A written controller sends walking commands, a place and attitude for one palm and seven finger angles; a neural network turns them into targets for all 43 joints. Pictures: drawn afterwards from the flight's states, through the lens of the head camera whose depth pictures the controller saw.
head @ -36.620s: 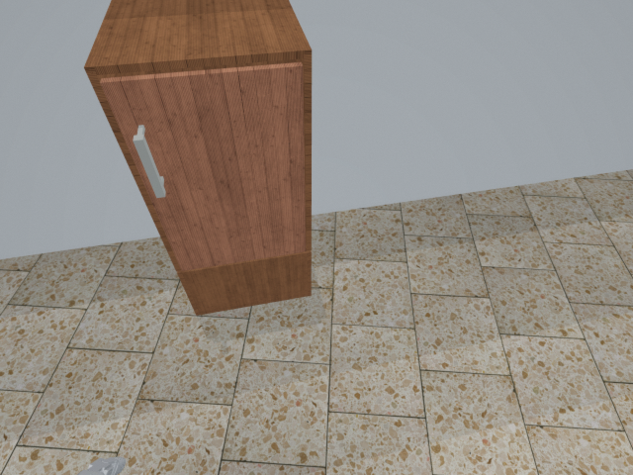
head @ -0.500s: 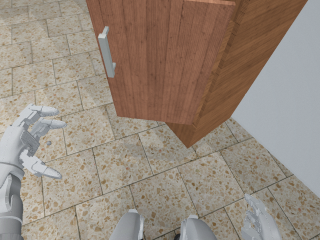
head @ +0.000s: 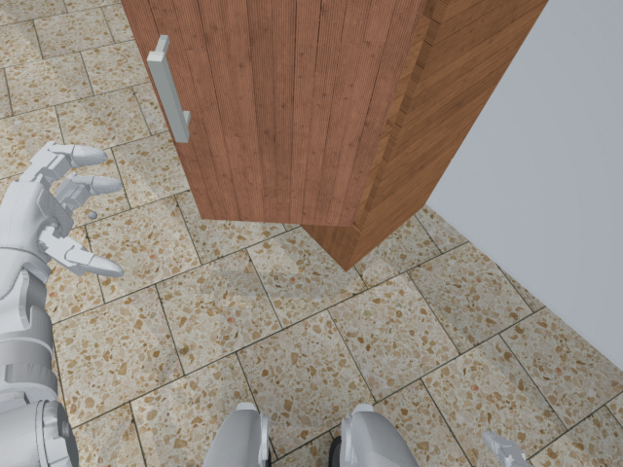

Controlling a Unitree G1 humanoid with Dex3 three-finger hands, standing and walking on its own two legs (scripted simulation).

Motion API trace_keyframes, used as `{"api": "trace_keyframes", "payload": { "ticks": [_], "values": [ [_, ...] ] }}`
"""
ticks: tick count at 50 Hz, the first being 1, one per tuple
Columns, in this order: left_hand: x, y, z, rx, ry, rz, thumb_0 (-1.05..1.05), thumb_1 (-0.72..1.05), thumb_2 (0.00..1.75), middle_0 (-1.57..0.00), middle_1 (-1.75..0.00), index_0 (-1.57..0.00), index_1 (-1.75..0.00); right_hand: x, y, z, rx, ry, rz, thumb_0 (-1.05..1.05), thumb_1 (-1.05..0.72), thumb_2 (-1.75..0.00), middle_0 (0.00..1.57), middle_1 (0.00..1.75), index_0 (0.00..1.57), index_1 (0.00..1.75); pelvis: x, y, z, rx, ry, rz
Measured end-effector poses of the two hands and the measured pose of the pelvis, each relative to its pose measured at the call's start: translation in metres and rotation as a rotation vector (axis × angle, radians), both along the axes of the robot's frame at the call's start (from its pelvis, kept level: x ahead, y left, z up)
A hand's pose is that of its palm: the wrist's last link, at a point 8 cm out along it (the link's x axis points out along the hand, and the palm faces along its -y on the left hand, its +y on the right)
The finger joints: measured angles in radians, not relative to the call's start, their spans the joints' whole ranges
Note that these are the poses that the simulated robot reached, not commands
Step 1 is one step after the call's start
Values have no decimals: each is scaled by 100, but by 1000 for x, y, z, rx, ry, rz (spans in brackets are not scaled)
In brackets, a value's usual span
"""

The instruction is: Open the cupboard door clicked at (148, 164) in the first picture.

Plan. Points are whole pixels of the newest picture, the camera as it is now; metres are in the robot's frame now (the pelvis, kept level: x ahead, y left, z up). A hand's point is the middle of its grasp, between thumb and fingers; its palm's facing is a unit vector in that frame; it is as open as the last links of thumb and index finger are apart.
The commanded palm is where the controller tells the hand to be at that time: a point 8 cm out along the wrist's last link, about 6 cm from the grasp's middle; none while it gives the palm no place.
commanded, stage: move the hooked fingers beside the handle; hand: left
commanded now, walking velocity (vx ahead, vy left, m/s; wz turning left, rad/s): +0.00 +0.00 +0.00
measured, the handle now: (173, 92) +0.62 +0.22 +0.04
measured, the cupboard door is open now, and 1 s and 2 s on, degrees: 47 47 47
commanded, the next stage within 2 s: slide the fingers in behind the handle in 1.72 s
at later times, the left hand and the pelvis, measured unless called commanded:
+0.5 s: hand (108, 155) +0.49 +0.27 +0.05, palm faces -0.02 -1.00 -0.03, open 14.0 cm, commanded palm +0.49 +0.31 +0.04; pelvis -0.01 +0.00 -0.02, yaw -1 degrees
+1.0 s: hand (130, 104) +0.58 +0.27 +0.06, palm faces -0.02 -1.00 -0.03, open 14.0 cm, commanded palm +0.57 +0.28 +0.04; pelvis -0.01 +0.01 -0.03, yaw -3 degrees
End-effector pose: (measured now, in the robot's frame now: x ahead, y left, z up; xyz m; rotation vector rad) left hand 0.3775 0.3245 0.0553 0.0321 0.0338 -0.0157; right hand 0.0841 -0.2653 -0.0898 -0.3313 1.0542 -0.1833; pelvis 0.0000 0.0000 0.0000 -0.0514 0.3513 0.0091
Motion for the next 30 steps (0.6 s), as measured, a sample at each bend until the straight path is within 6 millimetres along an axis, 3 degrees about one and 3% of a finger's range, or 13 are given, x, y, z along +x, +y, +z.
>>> {"api": "trace_keyframes", "payload": {
  "ticks": [30],
  "values": [
    [108, 5, 0, -2, -11, -1, -2, -50, 30, -30, -120, -30, -120, -79, -3, -17, -53, 283, -110, 0, -90, -90, 20, 30, 21, 30, -10, 5, -24, -34, 114, -14]
  ]
}}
